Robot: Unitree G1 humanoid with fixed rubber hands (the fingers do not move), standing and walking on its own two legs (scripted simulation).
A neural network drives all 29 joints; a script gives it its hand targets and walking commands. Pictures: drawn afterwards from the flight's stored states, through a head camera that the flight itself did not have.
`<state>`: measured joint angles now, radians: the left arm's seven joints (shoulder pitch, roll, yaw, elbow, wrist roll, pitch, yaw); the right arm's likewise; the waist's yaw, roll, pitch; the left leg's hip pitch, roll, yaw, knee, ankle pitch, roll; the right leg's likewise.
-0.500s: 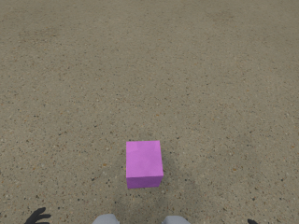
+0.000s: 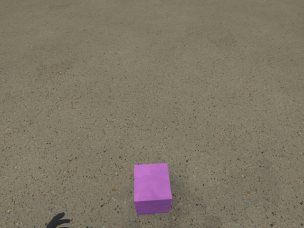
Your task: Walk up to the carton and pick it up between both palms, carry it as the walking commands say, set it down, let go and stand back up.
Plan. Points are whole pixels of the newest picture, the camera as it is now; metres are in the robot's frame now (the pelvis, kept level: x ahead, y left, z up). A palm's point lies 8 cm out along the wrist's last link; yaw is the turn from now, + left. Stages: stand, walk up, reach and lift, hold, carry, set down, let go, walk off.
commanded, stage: walk up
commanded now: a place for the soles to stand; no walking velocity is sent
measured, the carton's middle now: (151, 189) +0.46 +0.01 -0.65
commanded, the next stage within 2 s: reach and lift in 0.70 s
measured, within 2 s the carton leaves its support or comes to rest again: neither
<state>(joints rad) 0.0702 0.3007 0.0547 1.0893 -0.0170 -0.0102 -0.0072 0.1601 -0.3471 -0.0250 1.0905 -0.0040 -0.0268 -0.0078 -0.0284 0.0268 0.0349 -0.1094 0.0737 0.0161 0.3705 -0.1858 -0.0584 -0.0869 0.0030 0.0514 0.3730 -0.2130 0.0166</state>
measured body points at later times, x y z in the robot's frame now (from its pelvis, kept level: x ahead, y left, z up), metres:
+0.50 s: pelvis -0.01 +0.01 +0.00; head +0.00 +0.01 +0.45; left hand +0.04 +0.30 -0.14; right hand +0.06 -0.29 -0.13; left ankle +0.01 +0.15 -0.74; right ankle +0.00 -0.13 -0.74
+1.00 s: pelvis -0.02 +0.01 -0.02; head +0.07 +0.02 +0.41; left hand +0.15 +0.27 -0.14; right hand +0.16 -0.25 -0.14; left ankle +0.01 +0.15 -0.74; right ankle +0.00 -0.13 -0.74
